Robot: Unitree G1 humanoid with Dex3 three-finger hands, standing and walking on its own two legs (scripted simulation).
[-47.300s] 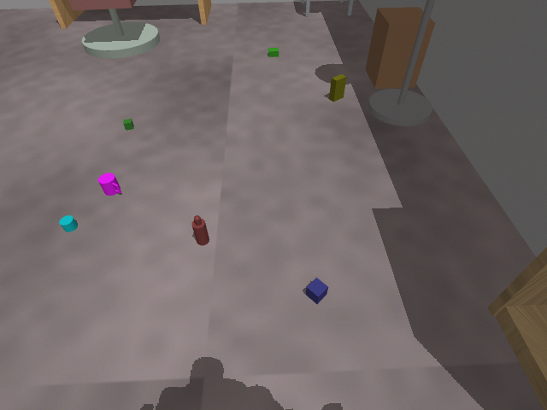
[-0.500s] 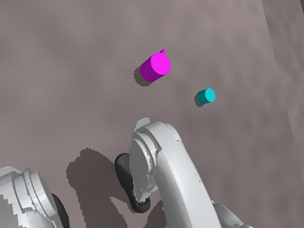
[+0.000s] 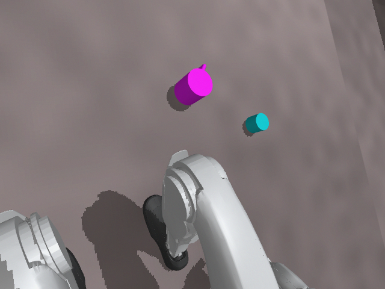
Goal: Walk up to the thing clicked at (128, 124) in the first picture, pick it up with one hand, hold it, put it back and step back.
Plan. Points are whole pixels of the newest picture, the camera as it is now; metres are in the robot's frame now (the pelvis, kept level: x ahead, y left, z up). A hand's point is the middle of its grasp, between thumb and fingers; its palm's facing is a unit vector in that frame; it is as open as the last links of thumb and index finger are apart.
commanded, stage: open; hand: left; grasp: from above
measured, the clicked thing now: out of the picture +0.48 +0.34 -0.28
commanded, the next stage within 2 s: withdraw in 0.18 s
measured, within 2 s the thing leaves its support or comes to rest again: neither
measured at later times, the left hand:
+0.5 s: hand out of the picture +0.47 +0.35 -0.21, palm faces -0.37 -0.14 -0.92, open 14.0 cm
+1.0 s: hand out of the picture +0.44 +0.35 -0.07, palm faces -0.51 -0.14 -0.85, open 14.1 cm
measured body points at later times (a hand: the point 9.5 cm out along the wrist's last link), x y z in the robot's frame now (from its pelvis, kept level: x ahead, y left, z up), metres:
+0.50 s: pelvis +0.00 +0.00 +0.00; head +0.28 +0.12 +0.34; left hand +0.49 +0.35 -0.16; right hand +0.05 -0.26 -0.06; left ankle +0.06 +0.12 -0.27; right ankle +0.12 -0.11 -0.27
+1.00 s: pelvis -0.01 -0.01 +0.06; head +0.22 +0.09 +0.43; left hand +0.46 +0.36 -0.03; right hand +0.09 -0.27 -0.04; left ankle +0.06 +0.12 -0.27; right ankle +0.12 -0.11 -0.27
